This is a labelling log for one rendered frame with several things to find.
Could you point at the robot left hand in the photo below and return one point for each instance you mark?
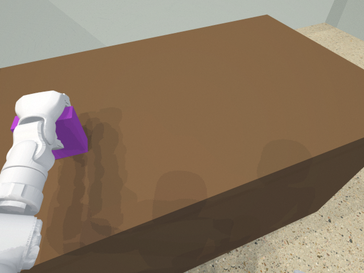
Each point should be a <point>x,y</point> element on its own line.
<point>50,103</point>

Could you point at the table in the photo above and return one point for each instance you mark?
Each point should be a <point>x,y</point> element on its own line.
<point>199,142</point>

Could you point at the sponge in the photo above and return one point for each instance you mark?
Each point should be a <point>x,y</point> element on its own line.
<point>69,131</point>

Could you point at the left robot upper arm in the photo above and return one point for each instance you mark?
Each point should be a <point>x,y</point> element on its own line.
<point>19,242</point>

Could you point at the left robot forearm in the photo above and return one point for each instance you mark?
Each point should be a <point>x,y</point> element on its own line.
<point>25,172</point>

